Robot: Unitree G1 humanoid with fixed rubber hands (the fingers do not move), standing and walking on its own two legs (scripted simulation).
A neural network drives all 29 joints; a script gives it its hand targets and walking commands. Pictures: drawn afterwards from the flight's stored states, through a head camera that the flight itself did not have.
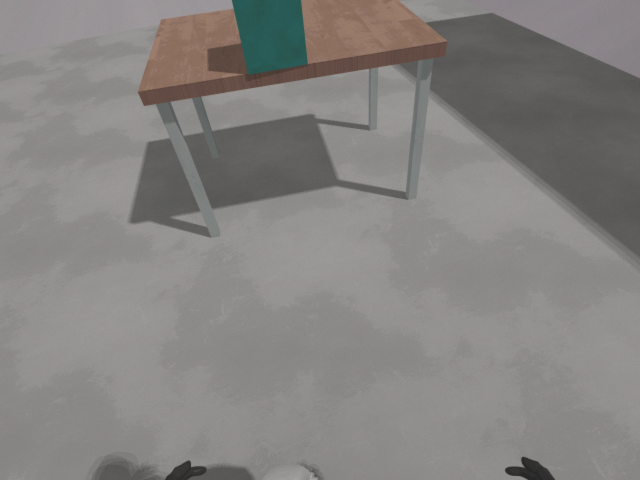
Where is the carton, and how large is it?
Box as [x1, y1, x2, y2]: [232, 0, 307, 74]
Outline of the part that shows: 232,0 248,74 307,63 300,0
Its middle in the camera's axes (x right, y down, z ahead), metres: -0.18 -0.72 +1.25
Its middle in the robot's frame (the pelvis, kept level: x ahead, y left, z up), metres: +1.43 +0.24 +0.08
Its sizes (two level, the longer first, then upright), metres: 0.210 0.200 0.250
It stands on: a table, 0.72 m high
